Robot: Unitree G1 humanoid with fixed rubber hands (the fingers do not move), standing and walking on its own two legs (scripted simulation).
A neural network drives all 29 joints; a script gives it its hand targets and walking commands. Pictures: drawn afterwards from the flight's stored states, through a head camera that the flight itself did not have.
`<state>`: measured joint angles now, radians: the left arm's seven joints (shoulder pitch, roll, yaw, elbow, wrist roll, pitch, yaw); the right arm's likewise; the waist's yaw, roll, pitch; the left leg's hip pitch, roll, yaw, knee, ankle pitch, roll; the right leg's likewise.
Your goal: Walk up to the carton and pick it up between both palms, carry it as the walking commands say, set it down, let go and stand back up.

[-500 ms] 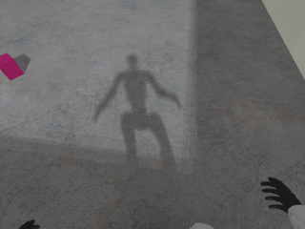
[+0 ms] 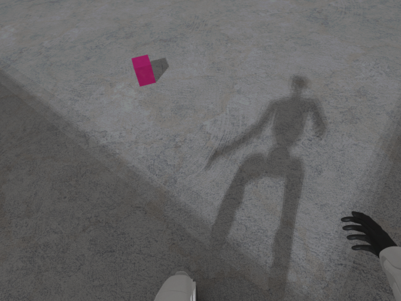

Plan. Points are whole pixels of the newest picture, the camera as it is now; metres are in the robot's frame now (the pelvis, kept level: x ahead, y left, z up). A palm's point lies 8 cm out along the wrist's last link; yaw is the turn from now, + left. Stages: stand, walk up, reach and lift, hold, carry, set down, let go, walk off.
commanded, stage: walk up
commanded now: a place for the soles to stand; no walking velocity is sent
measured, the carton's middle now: (143, 70) +1.88 +0.74 -0.69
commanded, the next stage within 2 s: none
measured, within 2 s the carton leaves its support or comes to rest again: neither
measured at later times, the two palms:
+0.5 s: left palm (88, 194) +0.35 +0.37 -0.08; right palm (343, 171) +0.47 -0.32 -0.12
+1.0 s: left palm (87, 162) +0.47 +0.43 -0.10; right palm (256, 69) +0.89 -0.10 -0.06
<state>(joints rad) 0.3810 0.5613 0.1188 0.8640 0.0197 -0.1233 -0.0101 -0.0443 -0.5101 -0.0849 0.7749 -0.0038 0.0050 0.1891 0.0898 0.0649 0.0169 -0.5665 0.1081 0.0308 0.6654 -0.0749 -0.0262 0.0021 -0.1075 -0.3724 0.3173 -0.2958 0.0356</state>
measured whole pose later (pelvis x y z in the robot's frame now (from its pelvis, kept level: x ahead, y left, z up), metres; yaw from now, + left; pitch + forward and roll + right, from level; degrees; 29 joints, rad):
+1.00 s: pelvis +0.59 +0.11 -0.02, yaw +26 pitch +0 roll +1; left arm 0.34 0.50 0.05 0.81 -0.01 -0.09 -0.03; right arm 0.10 -0.46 -0.09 0.75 0.01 -0.07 0.06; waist 0.05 -0.04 0.06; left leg -0.37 -0.04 0.05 0.56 -0.19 0.06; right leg -0.35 -0.13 -0.04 1.12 -0.34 -0.02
